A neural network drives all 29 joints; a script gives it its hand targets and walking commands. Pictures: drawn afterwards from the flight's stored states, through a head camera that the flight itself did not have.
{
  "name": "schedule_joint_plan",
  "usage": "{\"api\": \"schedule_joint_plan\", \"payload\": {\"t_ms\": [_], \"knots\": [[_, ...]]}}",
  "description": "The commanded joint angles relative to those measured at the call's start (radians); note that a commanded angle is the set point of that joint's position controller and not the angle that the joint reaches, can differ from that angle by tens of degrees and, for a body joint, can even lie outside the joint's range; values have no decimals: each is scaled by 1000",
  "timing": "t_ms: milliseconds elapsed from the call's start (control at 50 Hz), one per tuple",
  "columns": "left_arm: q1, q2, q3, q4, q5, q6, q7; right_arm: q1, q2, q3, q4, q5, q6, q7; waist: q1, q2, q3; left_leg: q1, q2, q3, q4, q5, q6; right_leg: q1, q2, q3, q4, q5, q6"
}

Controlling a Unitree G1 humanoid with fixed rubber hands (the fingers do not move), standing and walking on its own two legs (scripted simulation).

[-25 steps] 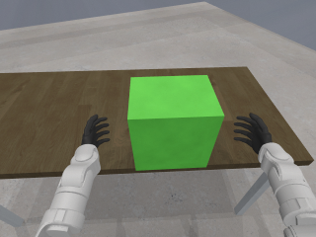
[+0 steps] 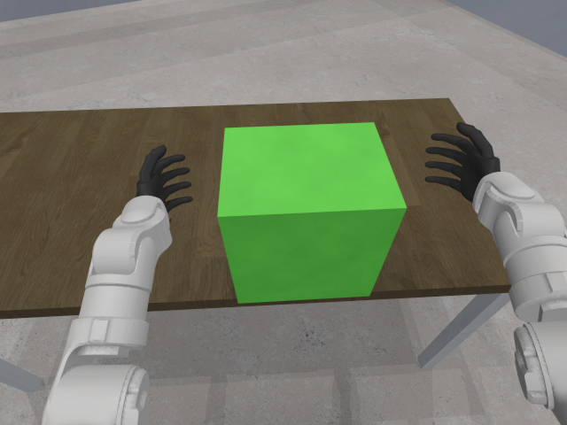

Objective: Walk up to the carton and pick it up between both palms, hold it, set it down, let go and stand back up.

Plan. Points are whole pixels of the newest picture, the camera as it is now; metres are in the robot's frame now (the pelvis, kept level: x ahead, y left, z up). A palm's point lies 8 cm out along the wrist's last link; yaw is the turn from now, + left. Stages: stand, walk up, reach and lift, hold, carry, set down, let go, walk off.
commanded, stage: reach and lift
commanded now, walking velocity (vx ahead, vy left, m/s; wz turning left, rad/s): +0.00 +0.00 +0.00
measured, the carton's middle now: (302, 217) +0.45 +0.00 +0.02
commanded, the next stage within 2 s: none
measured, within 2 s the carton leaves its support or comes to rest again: neither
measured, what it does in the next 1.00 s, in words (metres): stands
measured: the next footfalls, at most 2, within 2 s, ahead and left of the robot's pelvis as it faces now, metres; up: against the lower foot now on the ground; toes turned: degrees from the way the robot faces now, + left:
none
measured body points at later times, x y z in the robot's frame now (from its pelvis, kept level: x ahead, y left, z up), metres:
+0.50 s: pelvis +0.01 -0.01 +0.00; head +0.06 -0.03 +0.45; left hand +0.45 +0.22 +0.16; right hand +0.50 -0.22 +0.18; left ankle +0.03 +0.12 -0.75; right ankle -0.02 -0.08 -0.75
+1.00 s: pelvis +0.00 +0.00 +0.00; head +0.08 -0.02 +0.44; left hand +0.44 +0.21 +0.06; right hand +0.48 -0.20 +0.08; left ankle +0.03 +0.12 -0.75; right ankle -0.02 -0.08 -0.75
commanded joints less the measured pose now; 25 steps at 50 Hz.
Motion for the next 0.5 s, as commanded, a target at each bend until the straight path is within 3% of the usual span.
{"api": "schedule_joint_plan", "payload": {"t_ms": [0, 240, 480], "knots": [[-550, 172, 43, -177, -4, -42, 0, -568, -237, -68, -158, 0, -33, -11, 7, -39, -576, 424, 3, -76, 86, 308, 19, 61, -42, 31, 8, 462, 132], [-754, 258, 55, 27, -32, -43, -18, -783, -222, -26, 4, -12, 6, -52, -3, -41, -674, 303, -12, -93, 65, 308, 22, 157, -44, 28, 38, 634, 161], [-812, 282, 54, 187, -25, -151, -65, -814, -168, 29, 55, 2, -44, -78, -15, -37, -727, 250, -21, -103, 12, 317, 12, 228, -49, 31, 17, 756, 180]]}}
